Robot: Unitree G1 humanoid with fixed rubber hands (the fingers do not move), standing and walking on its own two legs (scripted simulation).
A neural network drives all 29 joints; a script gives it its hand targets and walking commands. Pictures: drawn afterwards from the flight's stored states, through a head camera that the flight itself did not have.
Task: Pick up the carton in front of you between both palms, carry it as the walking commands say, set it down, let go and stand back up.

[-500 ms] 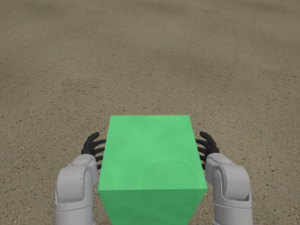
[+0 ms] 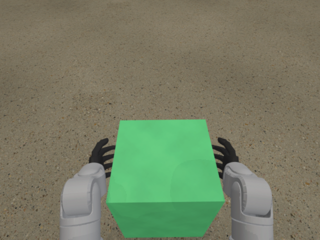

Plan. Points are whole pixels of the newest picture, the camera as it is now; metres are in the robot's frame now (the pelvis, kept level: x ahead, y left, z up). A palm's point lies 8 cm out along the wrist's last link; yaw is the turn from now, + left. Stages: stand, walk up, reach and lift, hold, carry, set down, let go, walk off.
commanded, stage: carry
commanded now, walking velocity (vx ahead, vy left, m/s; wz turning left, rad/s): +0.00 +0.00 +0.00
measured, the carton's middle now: (163, 181) +0.27 +0.00 -0.01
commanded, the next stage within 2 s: none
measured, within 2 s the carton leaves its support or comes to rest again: neither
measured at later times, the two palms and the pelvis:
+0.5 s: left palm (113, 93) +0.53 +0.16 +0.07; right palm (209, 94) +0.51 -0.14 +0.07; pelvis +0.25 +0.02 -0.01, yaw -3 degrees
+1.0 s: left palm (125, 80) +0.59 +0.13 +0.07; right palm (216, 83) +0.57 -0.17 +0.06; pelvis +0.32 +0.00 +0.00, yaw -4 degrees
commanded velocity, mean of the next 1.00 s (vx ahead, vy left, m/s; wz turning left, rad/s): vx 0.00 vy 0.00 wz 0.00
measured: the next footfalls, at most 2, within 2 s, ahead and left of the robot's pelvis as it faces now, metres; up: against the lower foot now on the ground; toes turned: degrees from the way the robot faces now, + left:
left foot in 0.26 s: +0.33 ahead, +0.11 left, +0.00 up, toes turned -20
right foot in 0.44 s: +0.22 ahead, -0.10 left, +0.00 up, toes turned -10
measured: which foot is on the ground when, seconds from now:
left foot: up 0.00-0.24, down 0.26-1.00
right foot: down 0.00-0.26, up 0.28-0.42, down 0.44-1.00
